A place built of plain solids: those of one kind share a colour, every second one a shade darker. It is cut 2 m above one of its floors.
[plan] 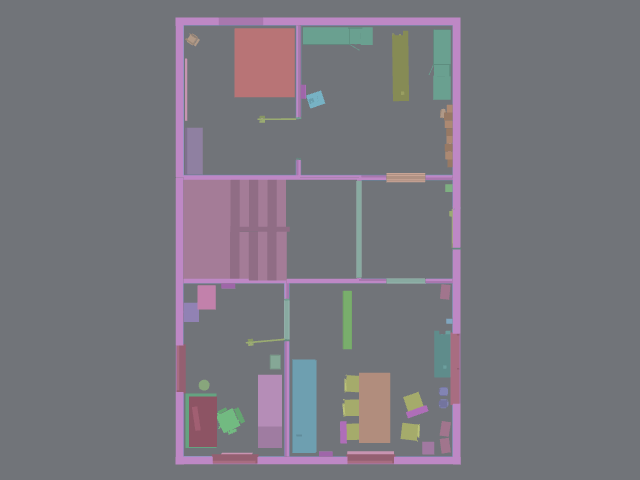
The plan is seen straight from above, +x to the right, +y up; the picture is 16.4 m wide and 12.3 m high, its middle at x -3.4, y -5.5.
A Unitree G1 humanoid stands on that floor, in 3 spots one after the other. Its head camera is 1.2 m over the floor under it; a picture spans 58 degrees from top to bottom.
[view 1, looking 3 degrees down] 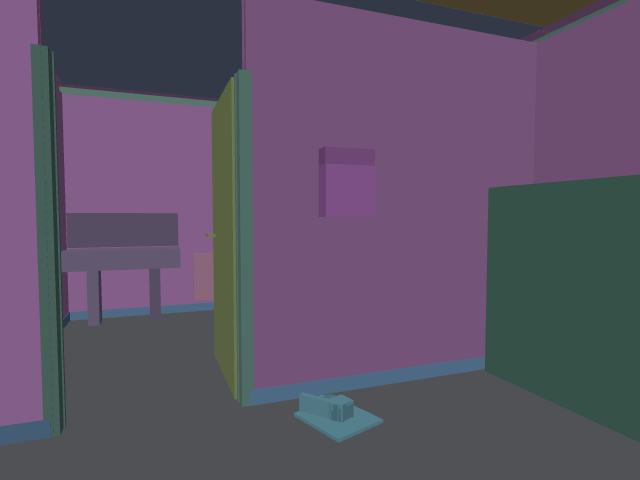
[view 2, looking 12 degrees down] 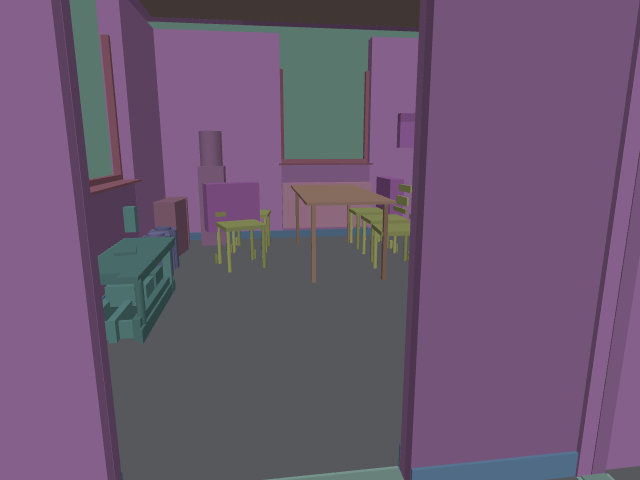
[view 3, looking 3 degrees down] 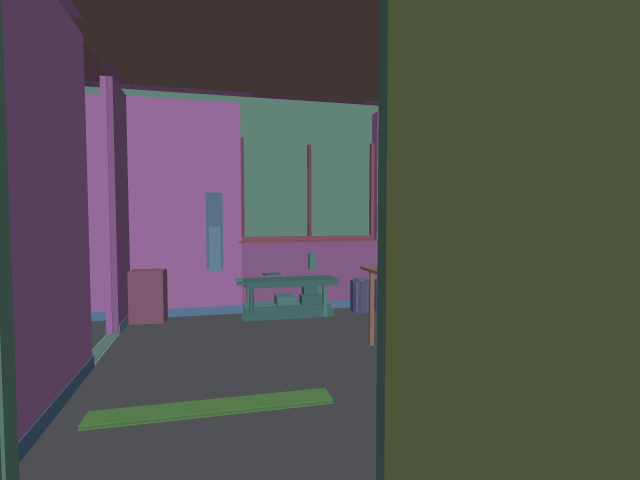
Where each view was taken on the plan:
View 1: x -1.20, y -2.90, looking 159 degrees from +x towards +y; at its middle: wall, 2.89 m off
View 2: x -1.20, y -5.22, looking -98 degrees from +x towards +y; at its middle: ground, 5.77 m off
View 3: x -5.45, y -7.55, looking -14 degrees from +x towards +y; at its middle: window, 5.73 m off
